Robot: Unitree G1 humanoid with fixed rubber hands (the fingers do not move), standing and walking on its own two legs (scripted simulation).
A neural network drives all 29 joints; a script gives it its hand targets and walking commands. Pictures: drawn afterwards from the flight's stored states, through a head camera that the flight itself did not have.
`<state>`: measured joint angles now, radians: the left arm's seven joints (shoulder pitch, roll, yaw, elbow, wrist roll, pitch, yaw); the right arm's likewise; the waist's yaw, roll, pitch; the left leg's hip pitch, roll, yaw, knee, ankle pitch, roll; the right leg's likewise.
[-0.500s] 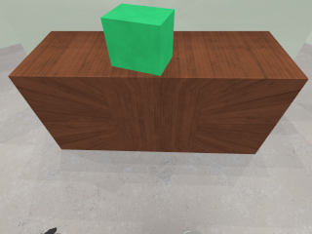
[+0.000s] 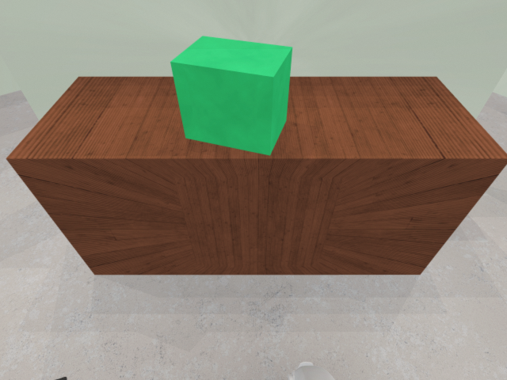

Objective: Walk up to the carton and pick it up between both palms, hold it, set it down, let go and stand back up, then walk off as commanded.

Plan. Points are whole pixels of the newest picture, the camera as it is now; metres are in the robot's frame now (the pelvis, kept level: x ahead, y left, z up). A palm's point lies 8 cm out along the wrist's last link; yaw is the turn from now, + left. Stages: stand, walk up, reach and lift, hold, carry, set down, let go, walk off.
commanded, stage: walk up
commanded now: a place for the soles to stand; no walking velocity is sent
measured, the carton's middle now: (235, 95) +0.87 +0.03 +0.03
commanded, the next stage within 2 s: none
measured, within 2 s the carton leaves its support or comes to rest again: neither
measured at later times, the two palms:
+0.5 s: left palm (46, 362) +0.21 +0.36 -0.10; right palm (436, 343) +0.21 -0.33 -0.12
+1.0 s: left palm (54, 311) +0.30 +0.39 -0.11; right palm (367, 233) +0.46 -0.28 -0.11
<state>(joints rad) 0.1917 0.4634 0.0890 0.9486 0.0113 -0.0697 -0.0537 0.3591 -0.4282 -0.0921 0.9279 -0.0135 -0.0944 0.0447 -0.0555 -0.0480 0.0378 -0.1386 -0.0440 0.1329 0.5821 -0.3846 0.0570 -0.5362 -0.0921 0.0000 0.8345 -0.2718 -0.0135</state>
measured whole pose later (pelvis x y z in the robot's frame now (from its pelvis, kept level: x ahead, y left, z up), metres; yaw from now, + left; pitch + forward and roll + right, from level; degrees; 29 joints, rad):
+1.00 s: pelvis +0.30 +0.04 -0.03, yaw +4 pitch -3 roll +0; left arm 0.33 0.47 0.07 0.89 0.02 -0.09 -0.01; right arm 0.14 -0.45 -0.11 0.85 -0.02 -0.08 0.06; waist 0.04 0.02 0.10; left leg -0.49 0.04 0.10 0.88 -0.32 0.04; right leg -0.34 -0.12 -0.07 0.98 -0.53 -0.02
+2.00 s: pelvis +0.42 +0.05 +0.00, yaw +1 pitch -3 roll +0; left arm 0.03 0.37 0.01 1.11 0.00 -0.05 0.01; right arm -0.01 -0.37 -0.02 1.10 0.00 -0.03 0.00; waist 0.00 0.01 0.11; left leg -0.24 0.04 0.05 0.63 -0.33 -0.01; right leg -0.27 -0.03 -0.05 0.62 -0.29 0.00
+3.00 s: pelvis +0.48 +0.02 +0.01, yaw +2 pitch -4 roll +0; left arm 0.05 0.35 0.02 1.08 -0.01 -0.04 0.01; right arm -0.04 -0.34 -0.02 1.07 0.00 -0.02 0.00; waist 0.01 0.02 0.14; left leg -0.19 0.02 0.03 0.50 -0.23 -0.01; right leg -0.10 0.02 -0.08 0.49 -0.32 -0.05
